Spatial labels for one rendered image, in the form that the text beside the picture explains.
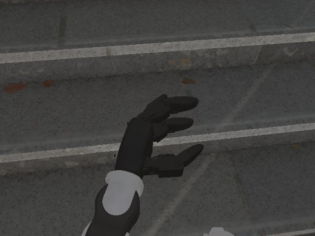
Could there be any robot left hand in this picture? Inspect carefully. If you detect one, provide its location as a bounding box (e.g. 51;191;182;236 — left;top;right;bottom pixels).
114;93;204;179

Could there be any robot right shin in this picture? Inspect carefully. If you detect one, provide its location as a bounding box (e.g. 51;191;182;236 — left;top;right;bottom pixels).
209;227;224;235

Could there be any left robot forearm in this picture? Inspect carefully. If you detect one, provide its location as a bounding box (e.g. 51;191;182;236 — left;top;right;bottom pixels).
81;170;144;236

